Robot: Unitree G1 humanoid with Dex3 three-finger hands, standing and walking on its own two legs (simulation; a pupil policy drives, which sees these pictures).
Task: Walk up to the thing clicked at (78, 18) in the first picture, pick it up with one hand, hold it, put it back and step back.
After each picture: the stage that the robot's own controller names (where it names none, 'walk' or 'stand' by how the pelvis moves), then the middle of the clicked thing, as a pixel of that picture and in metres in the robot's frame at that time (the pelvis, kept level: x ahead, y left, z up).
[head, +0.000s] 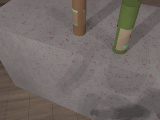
stand; (79, 12) +0.74 +0.05 +0.06
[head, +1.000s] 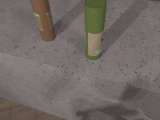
walk; (43, 15) +0.63 +0.23 +0.08
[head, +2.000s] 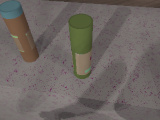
walk; (22, 35) +0.51 +0.26 +0.08
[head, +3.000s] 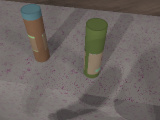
stand; (37, 36) +0.55 +0.22 +0.06
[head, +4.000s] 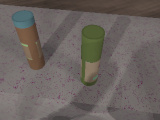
stand; (31, 43) +0.50 +0.23 +0.06
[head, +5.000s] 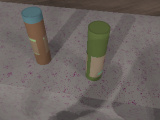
stand; (38, 39) +0.53 +0.21 +0.05
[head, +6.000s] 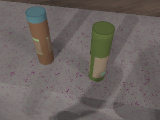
stand; (41, 38) +0.53 +0.20 +0.05
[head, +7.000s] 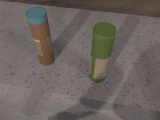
stand; (42, 39) +0.52 +0.20 +0.05
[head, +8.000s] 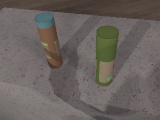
rise first; (50, 43) +0.52 +0.20 +0.06
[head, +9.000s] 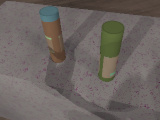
go down; (54, 37) +0.54 +0.19 +0.06
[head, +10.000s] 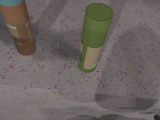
go down; (19, 25) +0.52 +0.19 +0.09
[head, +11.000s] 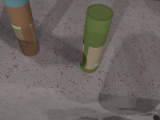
close in; (23, 26) +0.52 +0.19 +0.09
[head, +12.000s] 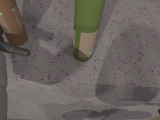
close in; (6, 11) +0.53 +0.21 +0.12
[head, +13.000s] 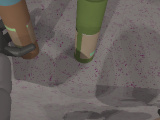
lift; (19, 26) +0.47 +0.17 +0.12
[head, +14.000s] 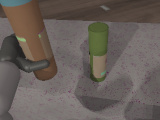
lift; (33, 38) +0.32 +0.14 +0.27
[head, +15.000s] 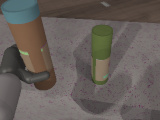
hold; (35, 51) +0.31 +0.14 +0.23
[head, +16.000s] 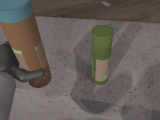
hold; (29, 49) +0.31 +0.16 +0.24
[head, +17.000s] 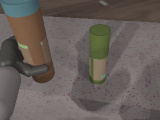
crouch; (34, 44) +0.33 +0.14 +0.24
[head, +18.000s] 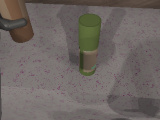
crouch; out of the picture +0.47 +0.19 +0.27
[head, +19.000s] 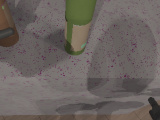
lower; out of the picture +0.51 +0.19 +0.13
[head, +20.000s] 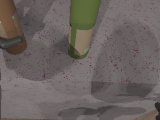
lower; (5, 18) +0.49 +0.19 +0.12
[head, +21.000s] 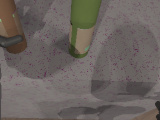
lower; (5, 17) +0.49 +0.19 +0.12
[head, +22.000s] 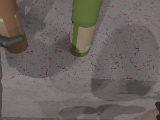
lower; (6, 17) +0.49 +0.18 +0.12
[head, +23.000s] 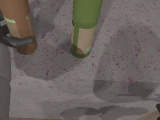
draw back; (18, 19) +0.49 +0.16 +0.12
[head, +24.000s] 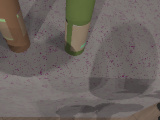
withdraw; (9, 17) +0.49 +0.17 +0.13
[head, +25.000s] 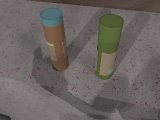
sink last; (56, 43) +0.48 +0.15 +0.09
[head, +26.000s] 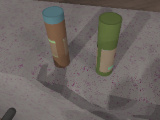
stand; (58, 40) +0.50 +0.15 +0.08
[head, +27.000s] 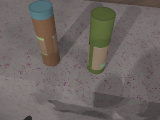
stand; (47, 37) +0.48 +0.16 +0.10
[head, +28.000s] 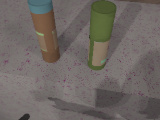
stand; (46, 33) +0.49 +0.16 +0.12
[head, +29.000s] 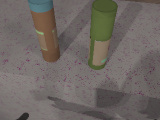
stand; (46, 32) +0.49 +0.16 +0.12
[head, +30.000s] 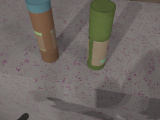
stand; (45, 32) +0.49 +0.17 +0.12
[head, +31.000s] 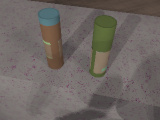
stand; (52, 42) +0.49 +0.16 +0.07
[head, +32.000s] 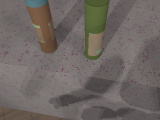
walk; (43, 25) +0.52 +0.18 +0.08
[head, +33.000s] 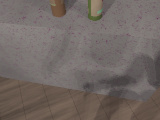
walk; out of the picture +0.75 +0.18 +0.07
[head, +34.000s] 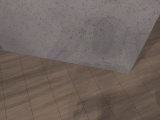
stand; out of the picture +1.10 +0.17 +0.08
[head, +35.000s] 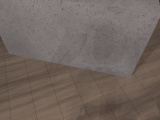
stand; out of the picture +1.14 +0.16 +0.06
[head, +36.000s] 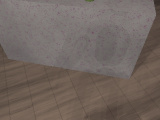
stand; out of the picture +1.13 +0.17 +0.05
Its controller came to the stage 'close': yes
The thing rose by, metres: 0.21
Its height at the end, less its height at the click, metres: +0.00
